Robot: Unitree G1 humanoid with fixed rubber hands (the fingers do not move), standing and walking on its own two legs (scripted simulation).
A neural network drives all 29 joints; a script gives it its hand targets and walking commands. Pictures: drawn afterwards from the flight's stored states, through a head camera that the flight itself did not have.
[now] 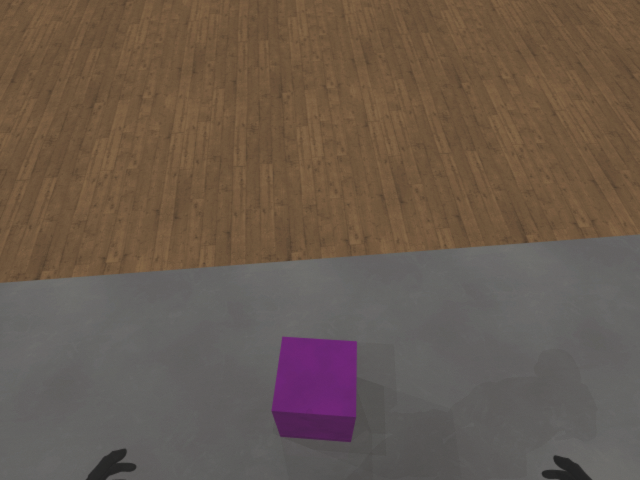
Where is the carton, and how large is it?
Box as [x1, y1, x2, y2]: [272, 337, 356, 441]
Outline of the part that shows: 282,337 272,404 272,413 280,436 350,441 355,419 356,341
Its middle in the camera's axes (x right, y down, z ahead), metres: -0.01 +0.44 +1.11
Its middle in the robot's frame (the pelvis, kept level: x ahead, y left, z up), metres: +0.44 +0.04 -0.66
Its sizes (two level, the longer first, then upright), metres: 0.210 0.200 0.250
